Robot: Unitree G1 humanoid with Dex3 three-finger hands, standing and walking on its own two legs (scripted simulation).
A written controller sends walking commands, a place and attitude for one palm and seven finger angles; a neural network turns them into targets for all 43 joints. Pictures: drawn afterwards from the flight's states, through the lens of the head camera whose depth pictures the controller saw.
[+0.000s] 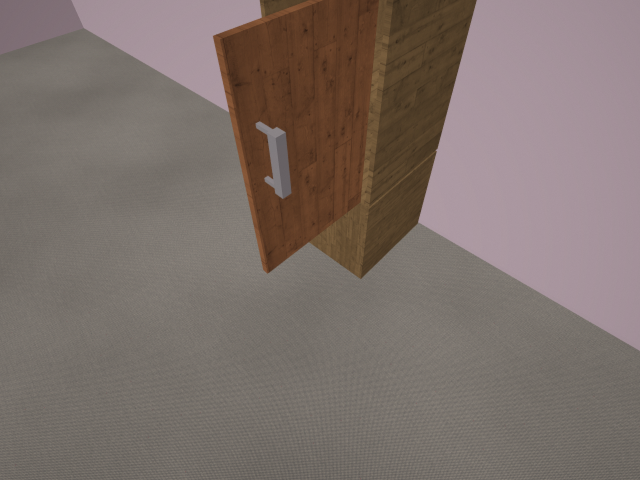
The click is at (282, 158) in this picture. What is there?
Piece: cupboard door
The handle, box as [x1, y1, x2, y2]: [255, 121, 290, 198]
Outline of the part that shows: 259,121 255,123 256,127 267,135 273,174 272,179 268,176 264,178 265,181 275,189 275,193 283,198 290,193 285,132 277,127 272,129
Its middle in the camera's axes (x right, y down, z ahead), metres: -0.09 -0.15 +0.74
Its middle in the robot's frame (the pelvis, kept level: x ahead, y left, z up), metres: +0.66 +0.13 +0.01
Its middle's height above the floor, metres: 0.79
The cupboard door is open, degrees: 88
